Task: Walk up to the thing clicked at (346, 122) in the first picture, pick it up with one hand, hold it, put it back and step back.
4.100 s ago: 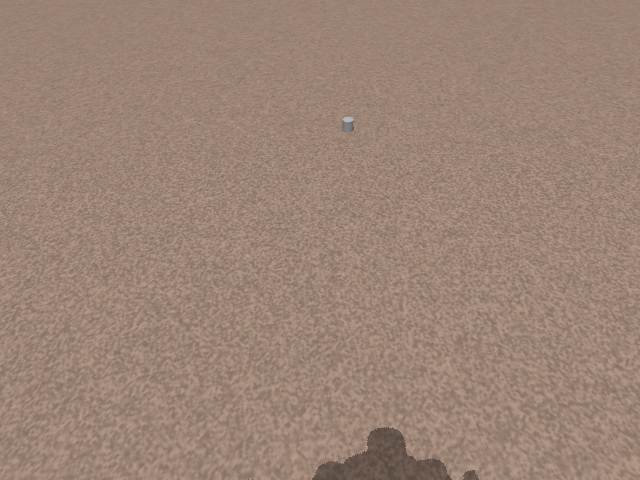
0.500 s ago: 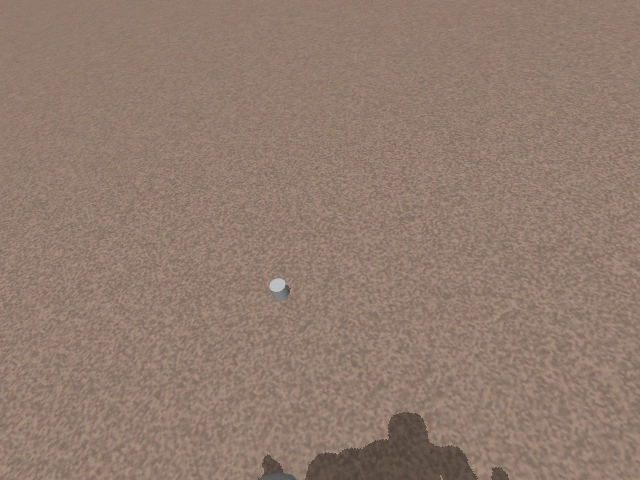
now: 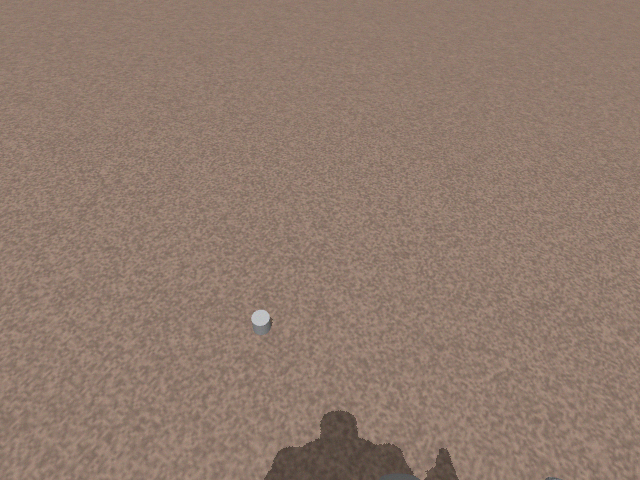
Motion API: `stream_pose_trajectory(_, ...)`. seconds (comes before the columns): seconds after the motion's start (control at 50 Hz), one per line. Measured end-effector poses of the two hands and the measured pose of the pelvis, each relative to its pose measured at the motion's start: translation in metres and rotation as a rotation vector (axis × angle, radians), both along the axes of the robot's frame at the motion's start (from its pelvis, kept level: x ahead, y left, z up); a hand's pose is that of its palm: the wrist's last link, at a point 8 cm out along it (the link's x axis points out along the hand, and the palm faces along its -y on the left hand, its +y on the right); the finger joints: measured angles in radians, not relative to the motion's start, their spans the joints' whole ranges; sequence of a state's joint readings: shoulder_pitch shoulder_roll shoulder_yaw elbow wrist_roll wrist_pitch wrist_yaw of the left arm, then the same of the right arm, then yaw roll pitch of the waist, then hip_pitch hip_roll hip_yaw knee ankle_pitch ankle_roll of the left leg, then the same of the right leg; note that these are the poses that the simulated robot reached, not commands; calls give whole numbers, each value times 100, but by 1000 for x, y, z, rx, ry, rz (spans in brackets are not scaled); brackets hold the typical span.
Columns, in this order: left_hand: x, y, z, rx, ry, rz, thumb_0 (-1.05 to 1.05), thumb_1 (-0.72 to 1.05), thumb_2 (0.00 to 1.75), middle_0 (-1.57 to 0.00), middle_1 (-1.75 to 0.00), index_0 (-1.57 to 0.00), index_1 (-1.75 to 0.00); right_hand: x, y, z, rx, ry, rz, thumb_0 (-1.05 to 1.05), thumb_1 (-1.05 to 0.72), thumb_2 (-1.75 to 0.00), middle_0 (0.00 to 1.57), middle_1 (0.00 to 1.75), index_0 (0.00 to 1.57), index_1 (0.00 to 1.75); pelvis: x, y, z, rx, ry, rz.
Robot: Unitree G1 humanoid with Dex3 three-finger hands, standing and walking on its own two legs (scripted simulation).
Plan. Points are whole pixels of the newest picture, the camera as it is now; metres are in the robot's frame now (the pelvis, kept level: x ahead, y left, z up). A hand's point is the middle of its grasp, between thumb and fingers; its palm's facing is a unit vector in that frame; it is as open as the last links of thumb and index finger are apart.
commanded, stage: walk up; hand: left
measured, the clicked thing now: (261, 322) +0.73 +0.17 -0.74
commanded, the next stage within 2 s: none
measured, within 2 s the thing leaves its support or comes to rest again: neither
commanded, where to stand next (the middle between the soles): +0.28 -0.01 m, yaw -3 degrees
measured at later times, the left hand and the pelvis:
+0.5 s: hand (141, 448) +0.20 +0.25 -0.11, palm faces -0.05 -0.89 -0.45, open 7.4 cm; pelvis +0.14 -0.02 +0.00, yaw -2 degrees
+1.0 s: hand (147, 415) +0.26 +0.28 -0.17, palm faces -0.11 -0.93 -0.36, open 7.4 cm; pelvis +0.20 +0.01 -0.02, yaw -3 degrees
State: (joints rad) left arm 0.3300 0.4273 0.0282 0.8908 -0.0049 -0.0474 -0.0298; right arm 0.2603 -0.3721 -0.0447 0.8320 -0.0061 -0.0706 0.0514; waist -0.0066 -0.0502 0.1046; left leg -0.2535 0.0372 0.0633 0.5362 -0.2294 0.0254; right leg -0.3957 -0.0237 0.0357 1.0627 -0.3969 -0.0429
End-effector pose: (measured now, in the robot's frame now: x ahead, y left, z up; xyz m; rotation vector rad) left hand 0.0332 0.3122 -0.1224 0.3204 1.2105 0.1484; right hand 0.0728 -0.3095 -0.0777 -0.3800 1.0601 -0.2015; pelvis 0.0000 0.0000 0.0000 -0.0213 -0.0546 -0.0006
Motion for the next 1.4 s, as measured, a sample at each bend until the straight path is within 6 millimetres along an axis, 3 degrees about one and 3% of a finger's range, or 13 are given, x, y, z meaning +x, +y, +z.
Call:
stream_pose_trajectory(0.16, 70, -2, 14, 16, -26, -35, 1, 91, 90, -20, -30, -20, -30, 25, -5, -8, 20, 33, -37, 1, -90, -89, 21, 30, 21, 30, 50, -1, 2, 33, -6, -24)
stream_pose_trajectory(0.34, 146, -23, 28, 110, -108, -61, 1, 90, 90, -20, -30, -20, -30, 67, -31, -57, 81, 95, -64, 1, -91, -90, 21, 30, 21, 30, 105, -26, -17, 21, -13, -32)
stream_pose_trajectory(0.46, 160, -25, 49, 128, -122, -33, 1, 90, 90, -20, -30, -20, -30, 107, -28, -52, 109, 108, -30, 1, -91, -89, 21, 30, 21, 29, 132, -26, -3, 44, -11, -34)
stream_pose_trajectory(0.56, 168, -11, 51, 136, -80, -35, 1, 90, 90, -20, -30, -20, -30, 133, -26, -42, 93, 100, -29, 1, -91, -89, 20, 30, 21, 29, 154, -17, 1, 33, -4, -37)
stream_pose_trajectory(0.64, 182, 6, 36, 123, -60, -30, 1, 90, 90, -20, -30, -20, -30, 148, -17, -38, 49, 115, -34, 1, -91, -90, 20, 30, 21, 29, 169, -4, -4, 21, -1, -34)
stream_pose_trajectory(0.74, 209, 24, -1, 77, -49, -7, 1, 90, 90, -20, -30, -20, -30, 163, 5, -39, -10, 104, -49, 1, -91, -90, 20, 30, 20, 29, 184, 16, -20, 30, -8, -29)
stream_pose_trajectory(0.82, 225, 18, -13, 32, -23, -34, 1, 91, 90, -20, -30, -20, -30, 169, 19, -28, -2, 81, -59, 1, -91, -89, 21, 30, 21, 29, 190, 20, -15, 24, -5, -43)
stream_pose_trajectory(0.9, 231, 12, -15, 12, 4, -46, 1, 91, 90, -20, -30, -20, -30, 176, 18, -23, -6, 66, -61, 1, -91, -89, 21, 30, 21, 30, 197, 20, -12, 26, 7, -53)
stream_pose_trajectory(1.02, 227, 5, -7, 51, 40, -30, 1, 90, 90, -20, -30, -20, -30, 188, 2, -38, 6, 71, -84, 1, -90, -89, 21, 30, 21, 30, 205, 13, -15, -2, 0, -53)
stream_pose_trajectory(1.1, 228, 4, 2, 69, 57, -19, 1, 90, 90, -20, -30, -20, -30, 198, 3, -43, 36, 84, -92, 1, -91, -89, 21, 30, 21, 29, 215, 9, -11, 22, 11, -66)
stream_pose_trajectory(1.22, 259, 1, 8, 65, 9, -16, 1, 90, 90, -20, -30, -20, -30, 208, 9, -48, 59, 96, -87, 1, -91, -89, 21, 30, 21, 29, 224, 7, -8, 21, 9, -60)
stream_pose_trajectory(1.4, 311, -13, 11, 24, -83, -47, 1, 90, 90, -20, -30, -20, -30, 217, 11, -38, 52, 106, -92, 1, -91, -89, 21, 30, 21, 30, 230, 6, -2, 20, 5, -53)
